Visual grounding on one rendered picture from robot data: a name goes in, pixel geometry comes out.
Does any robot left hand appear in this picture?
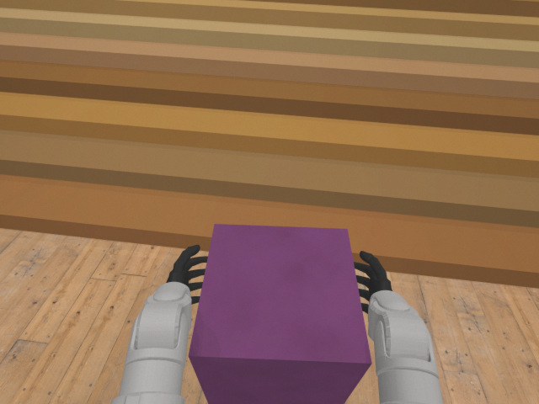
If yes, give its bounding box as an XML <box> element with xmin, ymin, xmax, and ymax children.
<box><xmin>166</xmin><ymin>245</ymin><xmax>208</xmax><ymax>304</ymax></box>

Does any robot right hand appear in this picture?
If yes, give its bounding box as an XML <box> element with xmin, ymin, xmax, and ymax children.
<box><xmin>354</xmin><ymin>251</ymin><xmax>392</xmax><ymax>314</ymax></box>

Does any left robot forearm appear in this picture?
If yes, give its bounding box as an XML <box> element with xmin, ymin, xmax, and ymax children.
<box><xmin>111</xmin><ymin>282</ymin><xmax>192</xmax><ymax>404</ymax></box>

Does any right robot forearm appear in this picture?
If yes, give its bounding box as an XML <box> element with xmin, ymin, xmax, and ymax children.
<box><xmin>368</xmin><ymin>290</ymin><xmax>443</xmax><ymax>404</ymax></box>

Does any carton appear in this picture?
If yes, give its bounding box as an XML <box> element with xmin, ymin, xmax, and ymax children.
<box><xmin>189</xmin><ymin>224</ymin><xmax>372</xmax><ymax>404</ymax></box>

